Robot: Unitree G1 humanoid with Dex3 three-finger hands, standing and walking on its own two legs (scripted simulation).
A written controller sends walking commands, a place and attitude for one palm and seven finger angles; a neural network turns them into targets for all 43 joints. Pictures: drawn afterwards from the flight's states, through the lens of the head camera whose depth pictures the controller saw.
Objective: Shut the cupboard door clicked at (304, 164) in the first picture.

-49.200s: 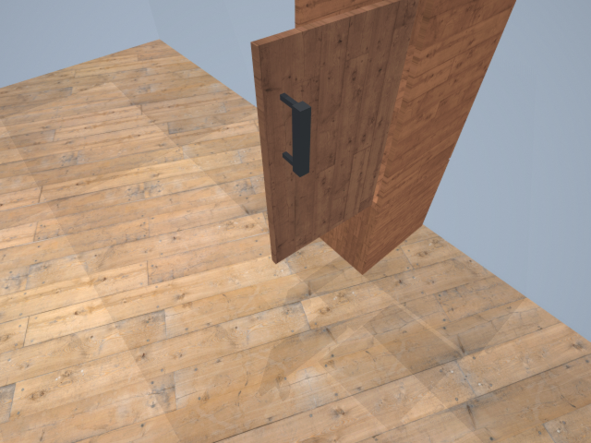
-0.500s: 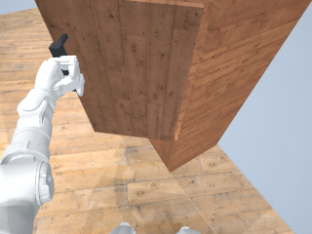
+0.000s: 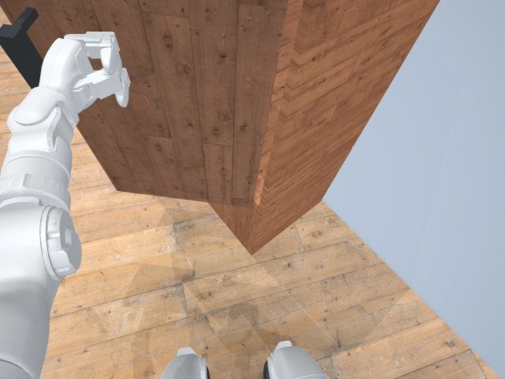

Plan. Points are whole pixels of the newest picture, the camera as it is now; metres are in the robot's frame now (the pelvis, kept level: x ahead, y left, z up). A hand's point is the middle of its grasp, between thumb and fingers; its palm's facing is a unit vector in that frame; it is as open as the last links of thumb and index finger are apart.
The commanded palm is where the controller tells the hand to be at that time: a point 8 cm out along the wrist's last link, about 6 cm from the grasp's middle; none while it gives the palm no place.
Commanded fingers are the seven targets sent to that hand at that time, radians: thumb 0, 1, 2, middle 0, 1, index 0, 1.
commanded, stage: push the door shut along its arc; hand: left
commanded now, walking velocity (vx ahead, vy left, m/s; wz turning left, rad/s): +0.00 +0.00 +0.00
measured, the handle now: (47, 69) +0.56 +0.24 +0.13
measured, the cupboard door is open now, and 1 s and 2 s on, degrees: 45 30 30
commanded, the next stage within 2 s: pull the fist back off the door in 0.54 s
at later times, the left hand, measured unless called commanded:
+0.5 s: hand (123, 67) +0.55 +0.13 +0.14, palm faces -0.34 -0.94 -0.01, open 3.0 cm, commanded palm +0.58 +0.16 +0.14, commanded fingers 0.00 0.90 0.90 -1.30 -1.50 -1.30 -1.50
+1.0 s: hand (151, 55) +0.58 +0.10 +0.14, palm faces +0.08 -1.00 -0.02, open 3.0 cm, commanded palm +0.54 +0.14 +0.14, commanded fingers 0.00 0.90 0.90 -1.30 -1.50 -1.30 -1.50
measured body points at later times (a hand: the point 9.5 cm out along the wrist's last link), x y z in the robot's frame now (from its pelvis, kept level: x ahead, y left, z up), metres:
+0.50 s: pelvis +0.01 -0.01 -0.01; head +0.14 +0.01 +0.42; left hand +0.56 +0.19 +0.15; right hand +0.00 -0.30 -0.11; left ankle +0.03 +0.11 -0.69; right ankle +0.01 -0.14 -0.69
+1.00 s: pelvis +0.01 -0.01 +0.00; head +0.13 +0.00 +0.43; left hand +0.57 +0.15 +0.14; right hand -0.05 -0.24 -0.12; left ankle +0.03 +0.11 -0.69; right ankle +0.01 -0.14 -0.69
